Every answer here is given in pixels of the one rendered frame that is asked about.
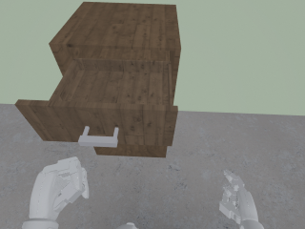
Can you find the left robot forearm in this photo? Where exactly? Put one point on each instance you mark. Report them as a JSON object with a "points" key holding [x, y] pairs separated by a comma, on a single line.
{"points": [[40, 224]]}

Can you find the cabinet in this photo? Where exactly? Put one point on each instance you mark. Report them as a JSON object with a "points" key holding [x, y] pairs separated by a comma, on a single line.
{"points": [[121, 31]]}

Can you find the right robot forearm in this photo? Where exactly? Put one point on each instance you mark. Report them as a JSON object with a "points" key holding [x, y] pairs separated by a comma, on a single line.
{"points": [[250, 224]]}

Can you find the robot left hand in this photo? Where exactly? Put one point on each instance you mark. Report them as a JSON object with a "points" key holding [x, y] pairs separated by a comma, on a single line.
{"points": [[66, 177]]}

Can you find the robot right hand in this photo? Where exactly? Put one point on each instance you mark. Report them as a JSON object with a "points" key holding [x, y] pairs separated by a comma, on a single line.
{"points": [[241, 205]]}

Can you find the handle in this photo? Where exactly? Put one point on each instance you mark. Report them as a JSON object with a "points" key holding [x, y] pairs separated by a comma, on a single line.
{"points": [[98, 140]]}

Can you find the drawer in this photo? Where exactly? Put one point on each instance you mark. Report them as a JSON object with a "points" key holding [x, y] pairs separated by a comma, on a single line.
{"points": [[135, 96]]}

